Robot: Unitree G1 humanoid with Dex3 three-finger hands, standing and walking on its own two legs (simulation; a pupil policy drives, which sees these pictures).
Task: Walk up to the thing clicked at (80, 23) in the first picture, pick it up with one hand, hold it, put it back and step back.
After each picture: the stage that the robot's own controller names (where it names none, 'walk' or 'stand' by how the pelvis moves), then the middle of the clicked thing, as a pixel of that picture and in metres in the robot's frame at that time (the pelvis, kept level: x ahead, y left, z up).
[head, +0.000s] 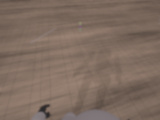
stand; (80, 26) +2.24 +0.35 -0.65
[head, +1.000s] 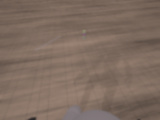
walk; (84, 34) +2.12 +0.41 -0.66
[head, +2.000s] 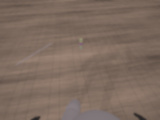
walk; (81, 43) +1.45 +0.32 -0.65
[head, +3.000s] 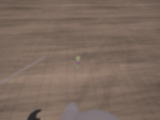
walk; (78, 62) +0.97 +0.24 -0.65
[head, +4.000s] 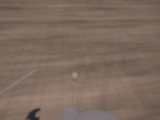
walk; (74, 78) +0.62 +0.19 -0.63
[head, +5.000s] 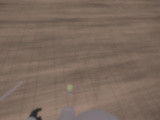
stand; (69, 90) +0.41 +0.18 -0.64
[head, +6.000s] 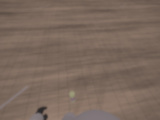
stand; (72, 97) +0.37 +0.18 -0.65
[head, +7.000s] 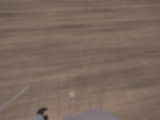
stand; (72, 96) +0.37 +0.18 -0.66
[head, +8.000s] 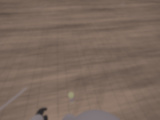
stand; (71, 97) +0.35 +0.19 -0.66
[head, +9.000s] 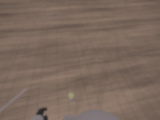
stand; (71, 98) +0.35 +0.19 -0.66
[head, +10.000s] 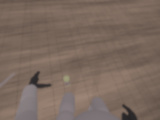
go down; (67, 81) +0.39 +0.20 -0.54
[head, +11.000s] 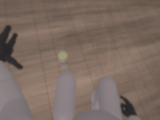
go down; (63, 60) +0.43 +0.22 -0.27
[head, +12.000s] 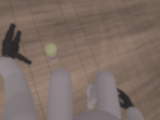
close in; (52, 54) +0.42 +0.24 -0.22
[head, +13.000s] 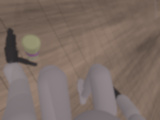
close; (32, 50) +0.41 +0.27 -0.16
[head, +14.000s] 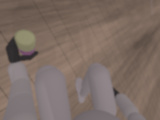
lift; (27, 48) +0.41 +0.28 -0.16
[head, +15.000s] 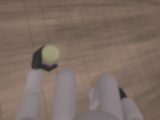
lift; (49, 59) +0.33 +0.27 -0.04
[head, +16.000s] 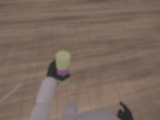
hold; (63, 70) +0.31 +0.17 +0.08
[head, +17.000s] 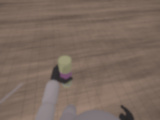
hold; (66, 73) +0.31 +0.16 +0.03
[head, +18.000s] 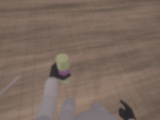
crouch; (64, 70) +0.34 +0.17 -0.01
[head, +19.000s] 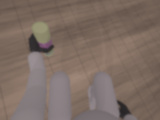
lower; (45, 42) +0.48 +0.25 -0.04
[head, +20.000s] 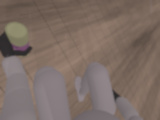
lower; (20, 43) +0.44 +0.29 -0.16
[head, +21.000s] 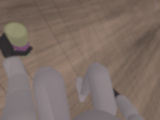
lower; (21, 44) +0.43 +0.30 -0.16
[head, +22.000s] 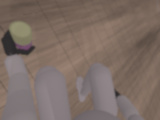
lower; (23, 42) +0.43 +0.30 -0.15
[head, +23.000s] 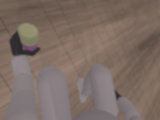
lower; (30, 44) +0.43 +0.28 -0.15
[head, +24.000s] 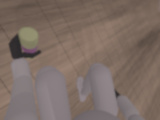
open; (29, 46) +0.42 +0.27 -0.16
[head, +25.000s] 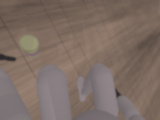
stand; (31, 48) +0.40 +0.28 -0.17
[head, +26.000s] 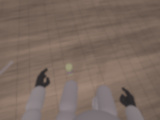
walk; (69, 70) +0.42 +0.20 -0.42
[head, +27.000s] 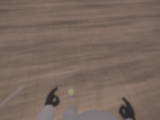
stand; (71, 94) +0.37 +0.18 -0.60
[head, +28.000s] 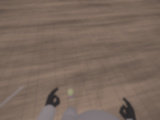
stand; (71, 94) +0.37 +0.19 -0.60
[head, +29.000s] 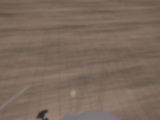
stand; (73, 96) +0.39 +0.16 -0.65
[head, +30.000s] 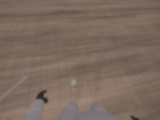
walk; (73, 85) +0.43 +0.13 -0.63
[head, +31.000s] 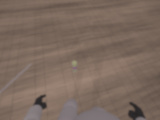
walk; (74, 66) +0.67 +0.21 -0.63
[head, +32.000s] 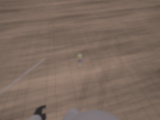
stand; (80, 60) +0.98 +0.22 -0.64
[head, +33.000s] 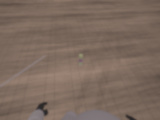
stand; (80, 59) +0.99 +0.17 -0.65
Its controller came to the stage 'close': yes
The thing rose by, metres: 0.68
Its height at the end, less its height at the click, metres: +0.00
